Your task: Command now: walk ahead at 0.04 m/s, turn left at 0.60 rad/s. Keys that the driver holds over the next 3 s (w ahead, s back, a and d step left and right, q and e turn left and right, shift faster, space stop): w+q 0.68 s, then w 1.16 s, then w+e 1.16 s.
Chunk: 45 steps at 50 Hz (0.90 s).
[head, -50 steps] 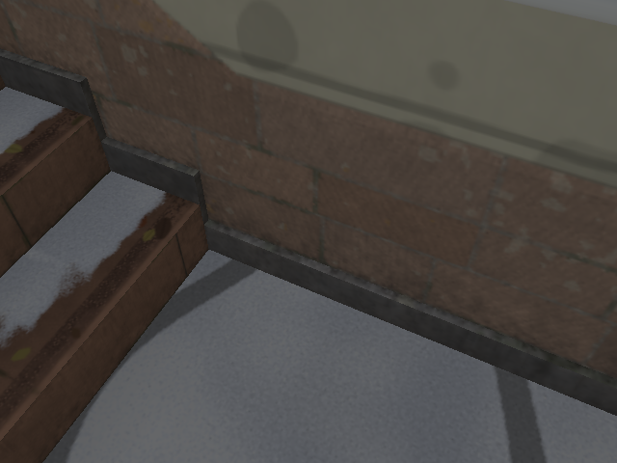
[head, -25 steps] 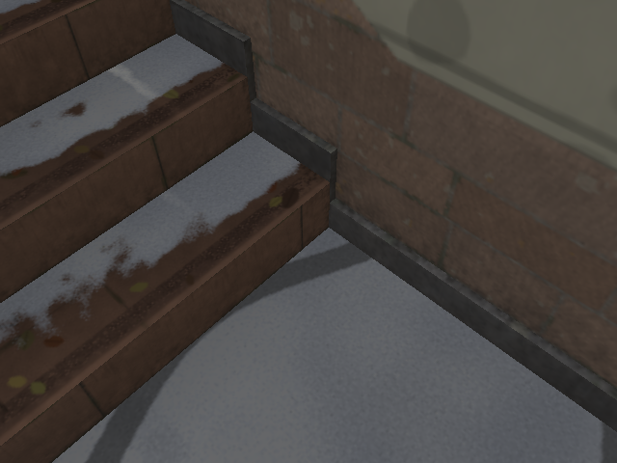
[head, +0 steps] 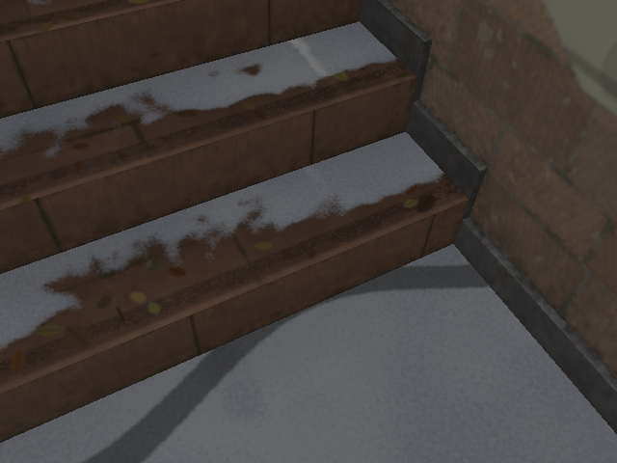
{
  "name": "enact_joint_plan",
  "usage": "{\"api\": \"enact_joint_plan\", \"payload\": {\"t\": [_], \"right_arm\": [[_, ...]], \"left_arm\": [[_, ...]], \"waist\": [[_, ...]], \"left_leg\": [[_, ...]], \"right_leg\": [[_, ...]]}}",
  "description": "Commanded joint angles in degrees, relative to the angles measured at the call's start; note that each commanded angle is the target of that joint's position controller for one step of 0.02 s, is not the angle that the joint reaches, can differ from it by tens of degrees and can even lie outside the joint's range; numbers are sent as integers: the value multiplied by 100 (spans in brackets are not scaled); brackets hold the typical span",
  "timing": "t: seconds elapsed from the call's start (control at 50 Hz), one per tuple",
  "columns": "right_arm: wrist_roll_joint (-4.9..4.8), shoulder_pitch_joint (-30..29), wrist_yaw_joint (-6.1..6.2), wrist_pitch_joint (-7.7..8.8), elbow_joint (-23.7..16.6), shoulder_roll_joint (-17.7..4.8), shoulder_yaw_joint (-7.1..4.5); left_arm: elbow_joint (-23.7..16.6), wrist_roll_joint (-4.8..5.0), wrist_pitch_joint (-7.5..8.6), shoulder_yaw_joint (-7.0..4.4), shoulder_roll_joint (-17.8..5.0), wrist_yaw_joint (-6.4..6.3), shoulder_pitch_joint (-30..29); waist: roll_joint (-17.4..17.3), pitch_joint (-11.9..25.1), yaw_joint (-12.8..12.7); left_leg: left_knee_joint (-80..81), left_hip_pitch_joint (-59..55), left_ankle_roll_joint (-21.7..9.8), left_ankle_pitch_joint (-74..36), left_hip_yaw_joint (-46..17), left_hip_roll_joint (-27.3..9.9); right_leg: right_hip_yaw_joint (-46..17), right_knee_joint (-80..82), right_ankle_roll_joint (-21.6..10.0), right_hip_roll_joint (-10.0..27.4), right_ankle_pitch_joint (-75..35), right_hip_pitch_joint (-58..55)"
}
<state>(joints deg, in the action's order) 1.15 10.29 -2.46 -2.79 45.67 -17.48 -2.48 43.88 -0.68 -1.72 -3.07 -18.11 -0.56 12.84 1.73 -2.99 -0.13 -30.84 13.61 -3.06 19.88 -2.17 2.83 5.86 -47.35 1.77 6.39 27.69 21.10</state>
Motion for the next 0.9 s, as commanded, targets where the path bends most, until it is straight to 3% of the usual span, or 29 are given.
{"api": "enact_joint_plan", "payload": {"t": [0.02,0.04,0.06,0.08,0.12,0.16,0.2,0.26,0.32,0.36,0.38,0.4,0.42,0.46,0.48,0.52,0.54,0.56,0.58,0.62,0.68,0.72,0.76,0.8,0.82,0.84,0.86,0.88,0.9], "right_arm": [[-21,676,94,126,-102,-1680,-488],[-27,275,90,66,-147,-1235,-411],[-52,101,110,54,-185,-1015,-331],[-8,124,69,49,-165,-831,-265],[-40,361,46,103,-102,-961,-313],[14,584,51,160,4,-1075,-361],[8,745,30,203,59,-1063,-357],[24,750,6,251,14,-1084,-373],[-11,544,30,275,-28,-1159,-413],[4,84,93,301,-105,-1057,-402],[-17,189,122,348,-168,-726,-302],[-98,170,129,406,-405,-201,-151],[79,138,144,415,-372,-600,-188],[104,178,40,427,-187,-766,-254],[107,461,-54,428,15,-718,-267],[97,286,-181,388,-42,-493,-199],[89,101,-199,374,-115,-422,-181],[2,1,-222,368,-101,-418,-155],[14,-200,-229,376,-188,-353,-122],[35,-639,-241,419,-326,-281,-79],[98,-1264,-348,438,-526,-95,52],[162,-1618,-343,441,-634,-69,117],[151,-1424,-217,449,-559,-73,143],[152,-274,-91,509,-164,-310,57],[190,600,-14,561,159,-496,-33],[293,1376,88,574,348,-903,-163],[309,1339,175,546,315,-1347,-270],[63,1296,200,528,300,-1215,-292],[-8,793,225,546,357,-1032,-238]], "left_arm": [[-683,18,-11,-91,-312,10,-89],[-559,-14,41,-194,-666,52,-287],[-525,-57,56,-267,-798,125,-391],[-400,-38,68,-268,-786,188,-296],[-384,-88,97,-246,-620,270,-346],[-378,-74,163,-213,-471,244,-425],[-392,12,182,-210,-508,236,-589],[-450,24,227,-179,-520,228,-769],[-387,80,294,-119,-446,169,-502],[-54,98,389,-107,-428,1,442],[24,-68,455,-195,-860,-68,876],[-38,-166,465,-310,-1574,-114,1158],[-7,-171,436,-323,-1541,-120,812],[-57,-86,497,-184,-894,-41,307],[-64,-67,550,-134,-712,-13,196],[94,-67,675,-93,-463,57,429],[221,-40,731,-71,-395,90,558],[334,-1,741,-66,-347,98,709],[424,-12,753,-55,-285,97,859],[504,-73,780,-34,-236,93,1012],[674,-51,760,28,-200,67,1090],[789,-53,778,-28,-497,41,1147],[949,-15,753,-17,-561,-7,1316],[1073,-16,683,7,-619,-38,1298],[1059,0,650,41,-591,-38,1203],[899,5,675,116,-414,-16,1167],[680,117,671,262,280,101,1678],[723,46,658,43,-540,42,1044],[591,98,702,49,-459,72,633]], "waist": [[-1685,665,267],[-1317,255,185],[-1481,173,190],[-1290,147,162],[-939,69,203],[-876,17,261],[-1070,19,311],[-949,-59,312],[-898,-23,31],[-590,15,-626],[281,163,-704],[1651,606,-711],[1159,-6,-367],[371,-604,-74],[477,-453,34],[528,-99,-101],[493,-119,-138],[508,-157,-149],[471,-224,-199],[502,-394,-255],[418,-464,-271],[242,-438,-331],[450,-211,-223],[631,465,305],[516,930,709],[77,1540,986],[-1481,2190,474],[-455,2114,680],[-484,1226,454]], "left_leg": [[1229,-742,-1341,-2851,-2305,-1971],[1696,-630,-1083,-660,-2160,-1446],[1877,-581,-949,304,-2092,-1169],[1978,-688,-914,446,-2055,-1045],[2112,-809,-961,577,-2105,-1041],[2119,-878,-1041,641,-2258,-1089],[2045,-839,-1150,870,-2464,-1185],[1958,-565,-1198,1132,-2846,-1224],[1708,63,-999,1033,-2874,-1004],[914,1258,-637,930,-2535,-467],[-170,2061,-378,1458,-1916,99],[-1904,2795,-178,1667,-911,865],[-2636,3122,-194,1049,-945,400],[-2919,3051,-137,13,-831,-117],[-2992,2786,-47,-347,-744,-130],[-3254,2748,10,-864,-476,-196],[-3296,2871,22,-1034,-420,-222],[-3325,2910,-45,-1091,-423,-280],[-3298,3068,-57,-1139,-336,-302],[-2886,3162,32,-1210,-7,-364],[-1576,2702,61,-1585,436,-390],[-723,2055,-5,-1569,794,-263],[-269,1363,-274,-1248,1009,48],[20,271,-640,-1056,950,325],[445,-910,-816,-1274,778,298],[443,-2344,-1024,-623,-333,-721],[675,-3833,-1875,-1407,-3260,-2631],[1104,-3387,-1708,-1587,-3393,-2416],[1320,-2575,-1522,-1904,-2390,-2120]], "right_leg": [[-614,-1358,-92,-383,507,1185],[-754,-1224,-113,-188,-168,1258],[-674,-1200,-122,-251,-558,1228],[-644,-1050,-100,-293,-782,1239],[-645,-545,-47,-373,-920,1225],[-647,-169,-23,-461,-857,1149],[-717,54,-42,-514,-774,1051],[-820,508,-103,-606,-576,764],[-875,1210,-201,-734,-658,-260],[-774,2439,-239,-866,-1162,-2142],[-1532,3021,-242,-194,-230,-2979],[-4010,3908,-629,1433,1940,-3352],[-4687,4098,-951,1784,2350,-2445],[-3433,4091,-899,1265,1376,-1916],[-2752,3970,-770,934,416,-1893],[-1749,3881,-748,659,-1235,-2121],[-1464,3817,-754,646,-1832,-2177],[-1274,3791,-744,580,-2234,-2255],[-1083,3768,-762,632,-2775,-2306],[-673,3844,-790,570,-3455,-2211],[-188,3815,-816,529,-4021,-2069],[-34,3879,-779,635,-4616,-2026],[129,3370,-751,667,-6420,-2322],[198,1978,-735,773,-7768,-2602],[332,907,-678,705,-7223,-2154],[360,-574,-650,553,-5134,-1015],[293,-2733,-402,-527,213,1134],[-692,-2962,-529,-459,-130,1314],[-756,-2666,-594,-218,-747,1442]]}}
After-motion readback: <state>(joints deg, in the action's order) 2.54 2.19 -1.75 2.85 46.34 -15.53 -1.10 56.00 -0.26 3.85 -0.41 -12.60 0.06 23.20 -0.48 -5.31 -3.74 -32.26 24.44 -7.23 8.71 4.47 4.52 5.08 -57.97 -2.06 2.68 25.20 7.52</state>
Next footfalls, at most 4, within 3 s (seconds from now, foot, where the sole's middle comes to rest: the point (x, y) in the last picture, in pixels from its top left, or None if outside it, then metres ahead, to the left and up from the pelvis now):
0.38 right None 0.14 -0.11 -0.76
0.82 left None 0.36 0.20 -0.76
1.36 right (236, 403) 0.59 0.17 -0.76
1.82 left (99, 301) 0.74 0.45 -0.59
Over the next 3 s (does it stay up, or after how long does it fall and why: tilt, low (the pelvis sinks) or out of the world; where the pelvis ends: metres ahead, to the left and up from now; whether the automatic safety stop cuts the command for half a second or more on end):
stays up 1.24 0.54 0.47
